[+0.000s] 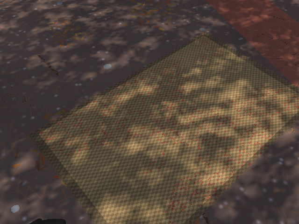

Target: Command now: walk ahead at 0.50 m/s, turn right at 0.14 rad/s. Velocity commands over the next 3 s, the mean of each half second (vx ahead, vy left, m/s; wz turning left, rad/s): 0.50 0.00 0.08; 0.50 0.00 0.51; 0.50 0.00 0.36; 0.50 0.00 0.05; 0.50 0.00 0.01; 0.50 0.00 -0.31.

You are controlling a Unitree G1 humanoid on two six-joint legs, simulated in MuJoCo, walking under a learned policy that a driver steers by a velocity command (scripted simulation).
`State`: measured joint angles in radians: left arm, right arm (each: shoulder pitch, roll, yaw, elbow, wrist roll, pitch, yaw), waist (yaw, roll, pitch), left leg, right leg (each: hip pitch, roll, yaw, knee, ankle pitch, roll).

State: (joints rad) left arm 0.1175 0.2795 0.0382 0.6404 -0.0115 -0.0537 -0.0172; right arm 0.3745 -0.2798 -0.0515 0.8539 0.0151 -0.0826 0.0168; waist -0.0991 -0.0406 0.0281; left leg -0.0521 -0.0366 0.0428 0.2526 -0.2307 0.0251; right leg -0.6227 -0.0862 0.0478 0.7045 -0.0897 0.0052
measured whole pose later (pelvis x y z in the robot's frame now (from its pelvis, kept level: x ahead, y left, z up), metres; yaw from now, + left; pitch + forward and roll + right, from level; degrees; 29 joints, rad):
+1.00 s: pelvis +0.55 +0.03 +0.00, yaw +22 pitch +2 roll +0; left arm 0.08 0.30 0.04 0.69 0.01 -0.10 0.00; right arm 0.31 -0.29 -0.07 0.72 0.02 -0.04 0.00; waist -0.06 -0.03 0.04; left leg -0.16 -0.11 -0.12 0.35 -0.22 0.08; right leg -0.65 -0.09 0.10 0.70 -0.05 0.07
